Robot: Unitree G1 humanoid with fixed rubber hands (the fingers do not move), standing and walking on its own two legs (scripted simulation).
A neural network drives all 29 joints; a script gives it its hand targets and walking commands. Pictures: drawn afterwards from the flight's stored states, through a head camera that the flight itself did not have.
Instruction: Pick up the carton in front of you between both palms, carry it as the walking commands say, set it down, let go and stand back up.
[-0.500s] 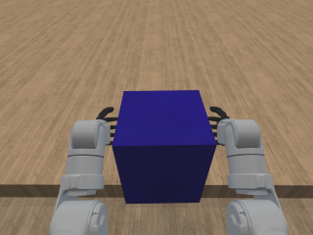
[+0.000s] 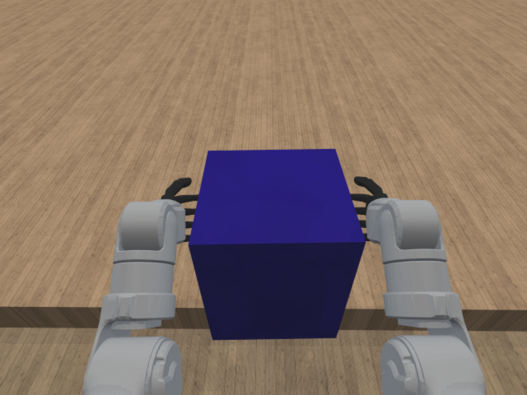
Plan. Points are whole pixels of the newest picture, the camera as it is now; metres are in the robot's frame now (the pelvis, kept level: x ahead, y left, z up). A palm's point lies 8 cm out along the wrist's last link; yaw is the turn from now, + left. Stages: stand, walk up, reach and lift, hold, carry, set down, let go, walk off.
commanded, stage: carry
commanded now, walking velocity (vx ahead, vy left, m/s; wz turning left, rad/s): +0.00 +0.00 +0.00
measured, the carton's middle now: (273, 245) +0.36 +0.00 +0.04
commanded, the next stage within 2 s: none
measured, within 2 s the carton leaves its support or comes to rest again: neither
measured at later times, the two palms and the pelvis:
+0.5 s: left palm (170, 217) +0.35 +0.15 +0.13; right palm (374, 215) +0.35 -0.15 +0.13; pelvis +0.00 +0.00 +0.00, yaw +0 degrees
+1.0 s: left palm (140, 165) +0.40 +0.20 +0.18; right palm (339, 154) +0.42 -0.10 +0.18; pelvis +0.05 +0.03 +0.01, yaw +0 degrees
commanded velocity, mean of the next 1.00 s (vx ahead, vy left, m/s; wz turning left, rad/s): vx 0.19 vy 0.00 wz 0.00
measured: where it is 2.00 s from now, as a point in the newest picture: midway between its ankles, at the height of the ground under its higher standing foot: (206, 275)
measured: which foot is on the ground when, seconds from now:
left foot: down 0.00-0.76, up 0.78-1.00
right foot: down 0.00-1.00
